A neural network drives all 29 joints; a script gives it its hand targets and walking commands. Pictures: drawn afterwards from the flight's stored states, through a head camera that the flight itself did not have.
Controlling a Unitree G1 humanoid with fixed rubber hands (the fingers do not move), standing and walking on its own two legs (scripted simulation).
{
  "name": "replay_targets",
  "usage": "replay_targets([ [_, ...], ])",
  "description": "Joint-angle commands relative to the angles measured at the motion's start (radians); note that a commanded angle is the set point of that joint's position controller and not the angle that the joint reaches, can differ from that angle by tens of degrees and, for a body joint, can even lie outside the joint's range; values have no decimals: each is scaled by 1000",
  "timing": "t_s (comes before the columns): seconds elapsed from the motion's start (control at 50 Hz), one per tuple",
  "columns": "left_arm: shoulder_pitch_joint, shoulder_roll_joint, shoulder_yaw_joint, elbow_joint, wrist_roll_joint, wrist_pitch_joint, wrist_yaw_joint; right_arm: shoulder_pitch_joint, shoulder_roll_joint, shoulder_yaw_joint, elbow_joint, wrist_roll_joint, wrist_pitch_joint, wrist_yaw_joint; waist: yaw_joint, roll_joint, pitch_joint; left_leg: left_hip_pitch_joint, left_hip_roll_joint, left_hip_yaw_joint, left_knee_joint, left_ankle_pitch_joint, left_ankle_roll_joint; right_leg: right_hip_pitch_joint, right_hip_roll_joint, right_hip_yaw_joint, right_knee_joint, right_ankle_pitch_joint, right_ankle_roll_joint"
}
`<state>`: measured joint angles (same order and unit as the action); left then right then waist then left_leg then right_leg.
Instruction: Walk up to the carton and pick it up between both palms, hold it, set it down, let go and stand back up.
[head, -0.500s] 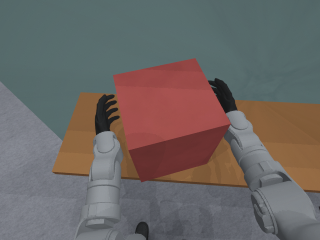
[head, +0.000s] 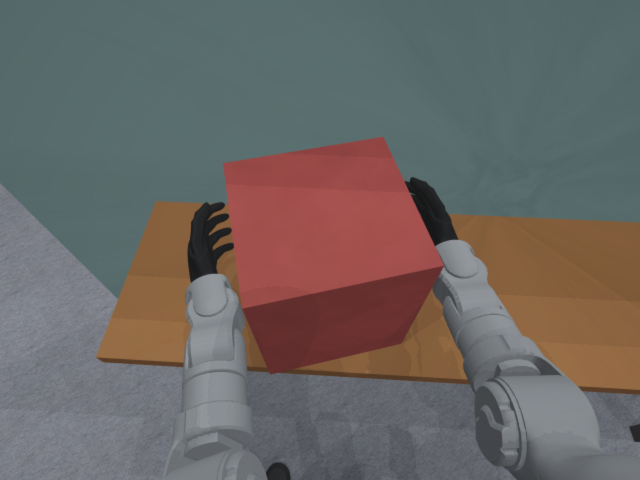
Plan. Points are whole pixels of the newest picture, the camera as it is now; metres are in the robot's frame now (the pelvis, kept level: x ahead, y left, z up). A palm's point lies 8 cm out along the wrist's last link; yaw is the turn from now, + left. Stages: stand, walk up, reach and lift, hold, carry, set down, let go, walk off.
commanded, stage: reach and lift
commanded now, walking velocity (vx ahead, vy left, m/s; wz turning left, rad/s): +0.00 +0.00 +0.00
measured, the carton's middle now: (322, 264) +0.39 +0.07 +0.00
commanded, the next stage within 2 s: none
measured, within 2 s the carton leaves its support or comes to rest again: leaves its support in 1.02 s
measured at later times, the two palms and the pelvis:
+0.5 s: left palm (207, 268) +0.34 +0.21 +0.05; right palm (439, 240) +0.41 -0.09 +0.05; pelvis +0.01 +0.00 +0.00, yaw -1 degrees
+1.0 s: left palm (204, 274) +0.33 +0.21 +0.05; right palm (438, 241) +0.41 -0.08 +0.05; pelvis +0.01 +0.00 +0.00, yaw +1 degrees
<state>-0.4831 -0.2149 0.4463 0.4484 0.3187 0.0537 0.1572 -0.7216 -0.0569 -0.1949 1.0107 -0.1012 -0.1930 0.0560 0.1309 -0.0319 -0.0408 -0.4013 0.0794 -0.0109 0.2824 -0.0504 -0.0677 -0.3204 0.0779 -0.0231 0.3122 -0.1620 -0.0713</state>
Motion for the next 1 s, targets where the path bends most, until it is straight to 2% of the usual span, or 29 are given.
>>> replay_targets([
  [0.0,-358,-418,-358,-7,37,-18,-139,-448,428,182,-124,-88,-109,53,-5,-9,-499,274,-70,125,27,253,57,332,-70,-31,12,484,87],
  [0.08,-341,-431,-379,-9,35,1,-142,-432,447,214,-114,-69,-108,50,-11,-2,-438,307,-69,125,21,266,62,318,-64,-33,-3,491,85],
  [0.24,-333,-469,-435,-55,19,18,-127,-446,438,247,-118,-29,-104,57,-3,37,-442,452,-51,120,47,368,46,188,-37,-49,-50,374,67],
  [0.38,-326,-496,-474,-84,4,20,-114,-443,445,280,-134,-7,-101,49,-4,52,-488,496,-45,114,69,433,37,158,-29,-51,-60,389,62],
  [0.5,-341,-507,-497,-82,-13,14,-113,-450,463,300,-153,4,-99,39,-14,47,-501,468,-47,107,65,393,41,175,-34,-47,-54,399,65],
  [0.64,-390,-498,-495,-57,-26,4,-118,-475,496,313,-172,6,-87,29,-15,15,-490,383,-54,102,38,281,58,232,-50,-34,-40,395,79],
  [0.76,-450,-486,-491,-53,-35,-10,-117,-514,523,324,-197,6,-87,20,-7,-3,-520,327,-61,100,26,236,63,293,-63,-23,-22,446,94],
  [0.92,-527,-496,-531,-108,-55,-56,-105,-608,534,389,-294,30,-143,0,2,-5,-640,305,-62,88,40,300,48,390,-72,-13,16,623,110],
  [0.98,-540,-499,-550,-120,-56,-64,-100,-635,525,409,-316,40,-160,-5,2,-7,-656,318,-60,83,42,314,44,389,-69,-14,15,625,109],
])
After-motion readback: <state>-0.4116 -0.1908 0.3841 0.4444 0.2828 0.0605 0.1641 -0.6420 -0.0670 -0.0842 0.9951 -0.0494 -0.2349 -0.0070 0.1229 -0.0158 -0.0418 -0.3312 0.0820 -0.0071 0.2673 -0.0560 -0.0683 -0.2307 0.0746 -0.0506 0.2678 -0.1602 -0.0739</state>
